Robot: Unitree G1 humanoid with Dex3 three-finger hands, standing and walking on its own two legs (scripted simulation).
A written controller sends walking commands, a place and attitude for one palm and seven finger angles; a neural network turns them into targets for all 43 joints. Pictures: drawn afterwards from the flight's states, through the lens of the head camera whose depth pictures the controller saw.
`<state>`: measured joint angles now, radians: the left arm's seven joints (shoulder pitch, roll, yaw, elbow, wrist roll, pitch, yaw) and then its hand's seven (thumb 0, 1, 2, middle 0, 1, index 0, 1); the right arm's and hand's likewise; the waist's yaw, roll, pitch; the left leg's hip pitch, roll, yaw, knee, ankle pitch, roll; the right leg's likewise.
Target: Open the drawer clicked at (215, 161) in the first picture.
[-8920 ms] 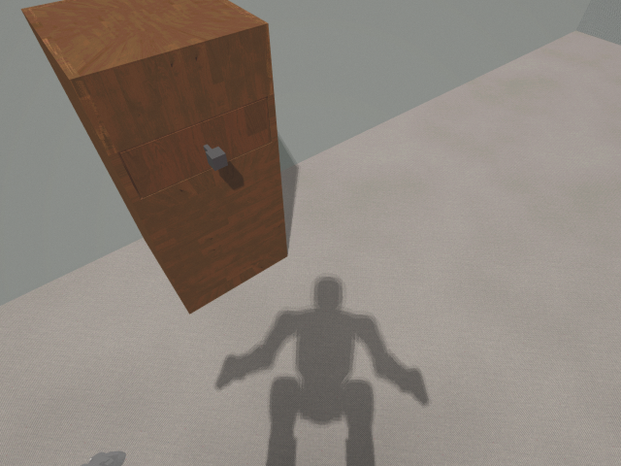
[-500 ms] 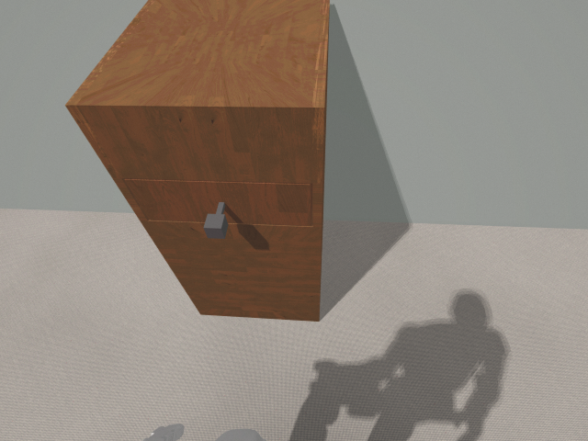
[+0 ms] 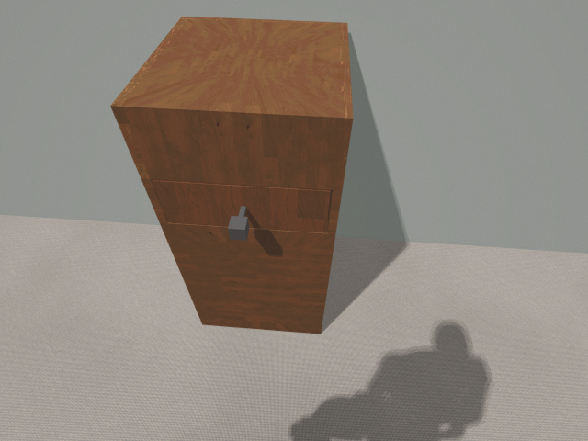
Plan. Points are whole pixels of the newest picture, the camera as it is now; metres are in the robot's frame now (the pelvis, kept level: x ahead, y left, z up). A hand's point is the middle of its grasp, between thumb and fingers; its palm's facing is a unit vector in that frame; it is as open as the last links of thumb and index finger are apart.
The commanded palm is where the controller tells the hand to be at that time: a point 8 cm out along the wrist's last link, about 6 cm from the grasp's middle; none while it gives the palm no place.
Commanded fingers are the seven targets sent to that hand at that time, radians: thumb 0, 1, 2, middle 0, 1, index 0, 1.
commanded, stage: come to a stop and stand still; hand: left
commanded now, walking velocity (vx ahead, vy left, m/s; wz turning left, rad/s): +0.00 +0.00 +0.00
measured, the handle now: (240, 221) +0.57 +0.17 -0.12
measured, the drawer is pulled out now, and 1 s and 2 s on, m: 0.00 0.00 0.00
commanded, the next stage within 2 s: look again from close up in 0.48 s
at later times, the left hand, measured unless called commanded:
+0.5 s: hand out of the picture -0.03 +0.13 -0.17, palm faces +0.03 -0.99 -0.16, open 7.3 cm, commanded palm none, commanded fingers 0.00 0.90 0.90 -0.20 -0.30 -0.20 -0.30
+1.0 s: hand out of the picture +0.03 +0.19 -0.17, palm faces +0.05 -0.98 -0.21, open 7.3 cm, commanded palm none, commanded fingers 0.00 0.90 0.90 -0.20 -0.30 -0.20 -0.30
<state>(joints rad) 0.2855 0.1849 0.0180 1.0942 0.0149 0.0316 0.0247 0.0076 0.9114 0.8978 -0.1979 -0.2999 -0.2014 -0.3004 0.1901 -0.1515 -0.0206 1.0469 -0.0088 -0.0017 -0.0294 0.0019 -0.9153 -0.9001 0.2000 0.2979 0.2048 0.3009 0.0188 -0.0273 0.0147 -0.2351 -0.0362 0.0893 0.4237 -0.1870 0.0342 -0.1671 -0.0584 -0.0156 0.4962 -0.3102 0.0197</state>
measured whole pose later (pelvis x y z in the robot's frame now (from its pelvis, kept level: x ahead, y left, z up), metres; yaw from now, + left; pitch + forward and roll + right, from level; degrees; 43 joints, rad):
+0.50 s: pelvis -0.01 -0.02 +0.00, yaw +1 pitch -1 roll +0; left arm 0.31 0.11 0.00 1.14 0.00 0.00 0.03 0.01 0.91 0.90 -0.20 -0.30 -0.20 -0.30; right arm 0.36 -0.12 0.00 1.19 -0.01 0.01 -0.03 0.00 -0.91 -0.90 0.20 0.30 0.20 0.30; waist -0.02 0.01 0.03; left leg -0.23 0.02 0.06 0.40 -0.15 0.00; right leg -0.13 0.01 -0.05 0.42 -0.27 -0.02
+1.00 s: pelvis -0.02 +0.01 -0.01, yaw +1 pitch -3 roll -1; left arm 0.31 0.18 0.00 0.96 0.02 0.01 0.04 0.01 0.91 0.90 -0.20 -0.30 -0.20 -0.30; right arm 0.23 -0.19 -0.01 0.97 -0.02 -0.01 -0.03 0.00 -0.91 -0.90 0.20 0.30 0.20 0.30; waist 0.00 0.00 -0.02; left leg -0.28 0.01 0.06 0.57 -0.25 0.04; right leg -0.15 -0.02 -0.05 0.54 -0.34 0.01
